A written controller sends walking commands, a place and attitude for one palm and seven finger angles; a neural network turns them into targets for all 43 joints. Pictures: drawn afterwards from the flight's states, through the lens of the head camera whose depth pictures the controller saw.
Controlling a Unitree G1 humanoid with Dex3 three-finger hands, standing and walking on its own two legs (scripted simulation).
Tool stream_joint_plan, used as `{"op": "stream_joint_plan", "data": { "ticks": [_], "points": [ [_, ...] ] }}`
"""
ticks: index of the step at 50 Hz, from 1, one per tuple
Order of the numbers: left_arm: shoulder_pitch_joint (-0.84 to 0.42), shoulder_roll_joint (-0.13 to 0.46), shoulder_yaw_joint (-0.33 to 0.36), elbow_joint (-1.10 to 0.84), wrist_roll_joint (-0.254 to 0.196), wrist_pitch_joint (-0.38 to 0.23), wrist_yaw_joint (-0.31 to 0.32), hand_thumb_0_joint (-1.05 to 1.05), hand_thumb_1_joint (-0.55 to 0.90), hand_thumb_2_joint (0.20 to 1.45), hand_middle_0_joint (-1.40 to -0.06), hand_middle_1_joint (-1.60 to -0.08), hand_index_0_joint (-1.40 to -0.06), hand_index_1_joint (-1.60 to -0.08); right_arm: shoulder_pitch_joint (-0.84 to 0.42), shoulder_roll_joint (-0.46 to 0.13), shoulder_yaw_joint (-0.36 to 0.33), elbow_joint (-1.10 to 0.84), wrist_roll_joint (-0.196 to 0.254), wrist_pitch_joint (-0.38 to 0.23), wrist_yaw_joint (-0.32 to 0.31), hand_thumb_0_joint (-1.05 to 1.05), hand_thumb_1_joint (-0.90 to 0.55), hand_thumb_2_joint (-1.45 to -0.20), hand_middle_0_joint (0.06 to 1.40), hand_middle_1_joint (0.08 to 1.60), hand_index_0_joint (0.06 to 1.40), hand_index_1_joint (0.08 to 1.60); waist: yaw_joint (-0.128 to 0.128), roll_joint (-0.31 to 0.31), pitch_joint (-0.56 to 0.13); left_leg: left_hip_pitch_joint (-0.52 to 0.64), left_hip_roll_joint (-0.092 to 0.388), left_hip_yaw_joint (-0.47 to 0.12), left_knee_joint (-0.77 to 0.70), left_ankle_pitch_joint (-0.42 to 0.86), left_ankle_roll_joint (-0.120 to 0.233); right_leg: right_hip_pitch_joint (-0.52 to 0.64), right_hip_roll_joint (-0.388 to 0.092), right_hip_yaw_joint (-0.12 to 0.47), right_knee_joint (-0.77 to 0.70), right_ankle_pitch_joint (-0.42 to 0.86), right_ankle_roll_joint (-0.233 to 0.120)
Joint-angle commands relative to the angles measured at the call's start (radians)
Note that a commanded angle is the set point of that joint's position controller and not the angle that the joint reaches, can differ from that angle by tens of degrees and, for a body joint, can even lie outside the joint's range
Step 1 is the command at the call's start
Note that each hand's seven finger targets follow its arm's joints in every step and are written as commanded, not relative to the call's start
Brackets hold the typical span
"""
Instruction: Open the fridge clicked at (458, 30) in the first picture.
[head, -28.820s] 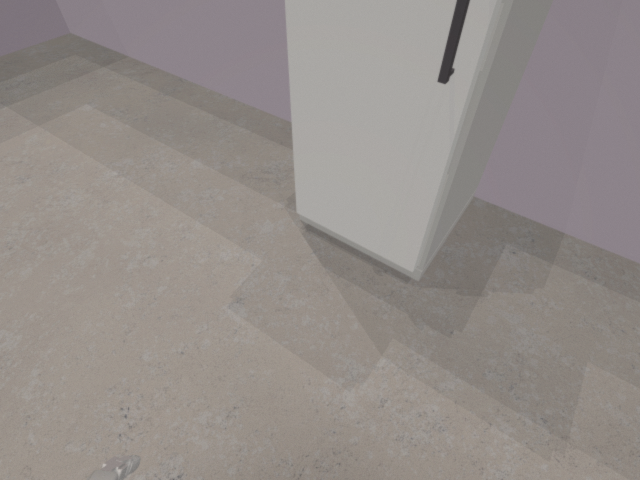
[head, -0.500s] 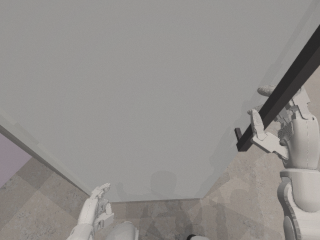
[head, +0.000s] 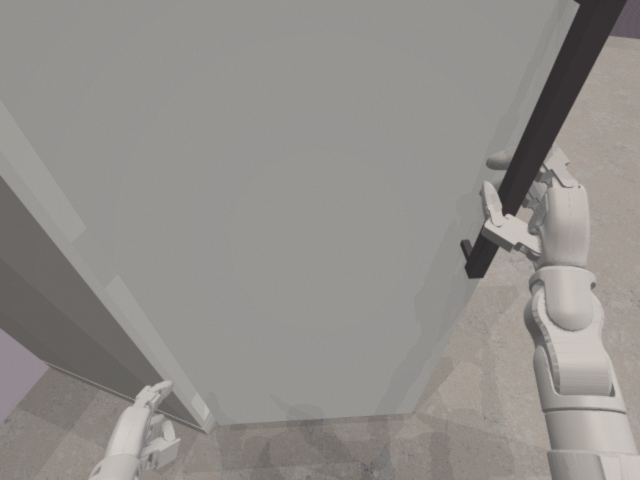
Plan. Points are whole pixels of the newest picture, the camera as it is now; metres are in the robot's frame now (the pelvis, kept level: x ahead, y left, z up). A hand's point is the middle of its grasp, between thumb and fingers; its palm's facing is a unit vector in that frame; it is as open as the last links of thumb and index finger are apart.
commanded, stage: stop walking and hold the door back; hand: right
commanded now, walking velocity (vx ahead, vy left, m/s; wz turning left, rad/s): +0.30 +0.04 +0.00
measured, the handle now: (512, 164) +0.39 -0.18 +0.22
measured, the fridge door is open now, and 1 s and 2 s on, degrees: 67 62 61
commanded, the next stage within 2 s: loosen the grip on the handle in 0.96 s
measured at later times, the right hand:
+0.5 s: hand (476, 180) +0.41 -0.16 +0.19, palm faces +0.14 +0.97 -0.19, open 5.4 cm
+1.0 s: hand (485, 196) +0.39 -0.16 +0.18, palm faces +0.07 +0.98 -0.18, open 5.6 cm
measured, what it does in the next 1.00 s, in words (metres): steps on the spot: left foot, then right foot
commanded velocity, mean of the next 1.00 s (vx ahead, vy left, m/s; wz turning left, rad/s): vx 0.09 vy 0.00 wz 0.00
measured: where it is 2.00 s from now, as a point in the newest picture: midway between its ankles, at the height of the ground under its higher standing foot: outside the picture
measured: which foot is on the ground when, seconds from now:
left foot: down 0.00-0.02, up 0.04-0.32, down 0.34-1.00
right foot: down 0.00-0.34, up 0.36-0.62, down 0.64-1.00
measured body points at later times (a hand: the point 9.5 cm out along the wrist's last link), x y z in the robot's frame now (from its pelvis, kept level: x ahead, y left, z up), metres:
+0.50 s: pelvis -0.05 +0.00 +0.00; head -0.03 +0.02 +0.45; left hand +0.04 +0.28 -0.12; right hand +0.40 -0.21 +0.20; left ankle -0.02 +0.13 -0.74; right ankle -0.02 -0.12 -0.68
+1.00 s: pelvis -0.02 -0.03 -0.01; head +0.01 -0.02 +0.44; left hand +0.12 +0.20 -0.12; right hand +0.38 -0.22 +0.19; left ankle -0.02 +0.13 -0.74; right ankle +0.02 -0.14 -0.74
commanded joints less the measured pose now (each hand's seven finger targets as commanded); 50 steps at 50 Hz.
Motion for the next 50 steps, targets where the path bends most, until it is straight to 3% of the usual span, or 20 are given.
{"op": "stream_joint_plan", "data": {
  "ticks": [1,2,4,5,9,14,15,16,17,18,19,24,26,29,32,33,34,36,42,50],
  "points": [
    [-0.054,0.104,0.023,-0.122,-0.011,-0.048,0.007,0.0,0.9,0.9,-0.2,-0.3,-0.2,-0.3,-0.687,-0.126,-0.048,-0.073,0.012,-0.077,-0.031,0.0,-0.9,-0.9,0.45,1.4,0.45,1.4,0.023,-0.46,-0.131,-0.136,-0.114,-0.034,0.411,-0.401,-0.046,-0.032,-0.369,0.466,-0.391,-0.299,-0.199],
    [-0.064,0.083,0.03,-0.1,-0.015,-0.053,0.009,0.0,0.9,0.9,-0.2,-0.3,-0.2,-0.3,-0.759,-0.143,-0.053,-0.01,0.003,-0.048,-0.027,0.0,-0.9,-0.9,0.45,1.4,0.45,1.4,0.017,-0.359,-0.124,-0.136,-0.122,-0.089,0.616,-0.372,-0.035,-0.052,-0.373,0.4,-0.359,-0.06,-0.225],
    [-0.029,0.08,0.035,-0.072,-0.032,-0.062,0.007,0.0,0.9,0.9,-0.2,-0.3,-0.2,-0.3,-0.874,-0.174,-0.052,0.041,-0.004,-0.073,-0.015,0.0,-0.9,-0.9,0.45,1.4,0.45,1.4,0.022,-0.162,-0.193,-0.258,-0.07,-0.179,0.585,-0.312,-0.027,0.107,-0.379,0.44,-0.269,0.045,-0.221],
    [-0.021,0.086,0.034,-0.062,-0.035,-0.063,0.013,0.0,0.9,0.9,-0.2,-0.3,-0.2,-0.3,-0.86,-0.134,-0.018,0.144,-0.009,-0.055,-0.006,0.0,-0.9,-0.9,0.45,1.4,0.45,1.4,0.016,-0.088,-0.157,-0.277,-0.052,-0.176,0.536,-0.279,-0.034,0.124,-0.361,0.367,-0.229,0.138,-0.213],
    [0.02,0.081,0.019,-0.035,-0.039,-0.065,0.023,0.0,0.9,0.9,-0.2,-0.3,-0.2,-0.3,-0.953,-0.057,0.044,0.341,0.008,-0.022,0.03,0.0,-0.9,-0.9,0.45,1.4,0.45,1.4,0.019,-0.198,-0.174,-0.149,-0.076,-0.098,0.375,-0.252,-0.034,0.097,-0.291,0.236,-0.219,0.179,-0.16],
    [0.032,0.094,0.013,-0.008,-0.025,-0.068,0.036,0.0,0.9,0.9,-0.2,-0.3,-0.2,-0.3,-0.975,-0.21,-0.075,0.511,0.006,-0.036,0.031,0.0,-0.9,-0.9,0.45,1.4,0.45,1.4,-0.006,-0.163,-0.223,0.2,-0.106,-0.082,0.046,-0.235,-0.023,-0.08,-0.249,0.174,-0.077,0.15,-0.098],
    [0.024,0.089,0.016,-0.015,-0.024,-0.067,0.036,0.0,0.9,0.9,-0.2,-0.3,-0.2,-0.3,-0.936,-0.241,-0.106,0.508,0.006,-0.047,0.028,0.0,-0.9,-0.9,0.45,1.4,0.45,1.4,-0.019,-0.08,-0.253,0.356,-0.058,-0.169,-0.037,-0.244,0.003,-0.183,-0.208,0.127,0.039,0.165,-0.066],
    [0.023,0.076,0.027,-0.023,-0.023,-0.06,0.037,0.0,0.9,0.9,-0.2,-0.3,-0.2,-0.3,-0.9,-0.297,-0.151,0.521,-0.004,-0.05,0.026,0.0,-0.9,-0.9,0.45,1.4,0.45,1.4,-0.018,0.134,-0.268,0.471,0.115,-0.439,-0.133,-0.316,0.084,-0.349,-0.101,0.015,0.254,0.084,-0.011],
    [0.005,0.082,0.038,-0.037,-0.025,-0.062,0.042,0.0,0.9,0.9,-0.2,-0.3,-0.2,-0.3,-0.911,-0.368,-0.211,0.534,0.0,-0.042,0.025,0.0,-0.9,-0.9,0.45,1.4,0.45,1.4,-0.03,0.287,-0.205,0.451,0.294,-0.698,-0.237,-0.244,0.169,-0.498,-0.031,0.022,0.478,-0.108,0.028],
    [0.018,0.098,0.047,-0.02,-0.013,-0.069,0.043,0.0,0.9,0.9,-0.2,-0.3,-0.2,-0.3,-0.888,-0.383,-0.248,0.531,-0.001,-0.046,0.022,0.0,-0.9,-0.9,0.45,1.4,0.45,1.4,-0.027,0.144,-0.192,0.448,0.319,-0.641,-0.218,-0.078,0.181,-0.512,-0.052,0.081,0.586,-0.087,0.041],
    [0.035,0.083,0.045,-0.003,-0.023,-0.076,0.032,0.0,0.9,0.9,-0.2,-0.3,-0.2,-0.3,-0.831,-0.38,-0.236,0.577,-0.017,-0.035,0.025,0.0,-0.9,-0.9,0.45,1.4,0.45,1.4,-0.009,0.113,-0.228,0.411,0.301,-0.573,-0.196,-0.189,0.173,-0.486,-0.069,0.111,0.591,-0.061,0.037],
    [0.023,0.088,0.029,-0.015,-0.016,-0.083,0.042,0.0,0.9,0.9,-0.2,-0.3,-0.2,-0.3,-0.807,-0.395,-0.29,0.516,0.002,-0.064,0.035,0.0,-0.9,-0.9,0.45,1.4,0.45,1.4,0.0,0.184,-0.21,0.285,0.157,-0.259,-0.127,-0.014,0.106,-0.288,-0.073,0.015,0.327,0.082,0.04],
    [0.024,0.092,0.034,-0.029,-0.009,-0.084,0.041,0.0,0.9,0.9,-0.2,-0.3,-0.2,-0.3,-0.757,-0.408,-0.309,0.459,0.0,-0.07,0.033,0.0,-0.9,-0.9,0.45,1.4,0.45,1.4,-0.014,0.164,-0.218,0.26,0.133,-0.25,-0.109,0.017,0.096,-0.187,-0.052,-0.041,0.17,0.121,0.038],
    [0.019,0.097,0.045,-0.041,-0.01,-0.083,0.036,0.0,0.9,0.9,-0.2,-0.3,-0.2,-0.3,-0.708,-0.34,-0.259,0.345,0.011,-0.083,0.034,0.0,-0.9,-0.9,0.45,1.4,0.45,1.4,0.02,0.046,-0.224,0.177,0.085,-0.205,-0.065,-0.079,0.049,0.0,-0.041,-0.061,-0.032,0.301,0.045],
    [0.006,0.125,0.062,-0.081,-0.019,-0.075,0.021,0.0,0.9,0.9,-0.2,-0.3,-0.2,-0.3,-0.63,-0.296,-0.249,0.202,0.013,-0.105,0.037,0.0,-0.9,-0.9,0.45,1.4,0.45,1.4,-0.001,-0.14,-0.257,0.144,-0.06,-0.136,0.086,-0.109,-0.022,0.03,-0.219,0.136,-0.102,0.443,-0.027],
    [-0.003,0.119,0.061,-0.096,-0.027,-0.068,0.012,0.0,0.9,0.9,-0.2,-0.3,-0.2,-0.3,-0.623,-0.272,-0.234,0.187,0.019,-0.104,0.045,0.0,-0.9,-0.9,0.45,1.4,0.45,1.4,-0.007,-0.113,-0.251,0.165,-0.086,-0.146,0.086,-0.129,-0.029,-0.017,-0.24,0.16,-0.083,0.444,-0.044],
    [-0.031,0.085,0.046,-0.108,-0.026,-0.067,0.014,0.0,0.9,0.9,-0.2,-0.3,-0.2,-0.3,-0.594,-0.207,-0.18,0.142,0.029,-0.105,0.054,0.0,-0.9,-0.9,0.45,1.4,0.45,1.4,0.008,-0.188,-0.221,0.16,-0.083,-0.134,0.108,-0.135,-0.033,-0.048,-0.242,0.162,-0.114,0.418,-0.061],
    [-0.015,0.099,0.047,-0.102,-0.015,-0.066,0.015,0.0,0.9,0.9,-0.2,-0.3,-0.2,-0.3,-0.603,-0.254,-0.216,0.097,0.01,-0.118,0.041,0.0,-0.9,-0.9,0.45,1.4,0.45,1.4,0.004,-0.217,-0.233,0.201,-0.092,-0.121,0.135,-0.156,-0.032,-0.085,-0.268,0.184,-0.115,0.446,-0.072],
    [-0.001,0.077,0.045,-0.094,-0.012,-0.068,0.015,0.0,0.9,0.9,-0.2,-0.3,-0.2,-0.3,-0.528,-0.232,-0.192,0.018,0.01,-0.108,0.03,0.0,-0.9,-0.9,0.45,1.4,0.45,1.4,0.015,-0.065,-0.3,0.207,-0.009,-0.211,0.031,0.093,-0.012,-0.029,-0.158,0.02,0.018,0.39,0.017],
    [-0.021,0.063,0.028,-0.067,-0.014,-0.059,0.026,0.0,0.9,0.9,-0.2,-0.3,-0.2,-0.3,-0.551,-0.193,-0.142,0.074,0.019,-0.092,0.031,0.0,-0.9,-0.9,0.45,1.4,0.45,1.4,0.014,-0.023,-0.283,0.148,-0.027,-0.194,0.022,0.136,-0.031,0.037,-0.169,0.033,0.004,0.472,0.008]
  ]
}}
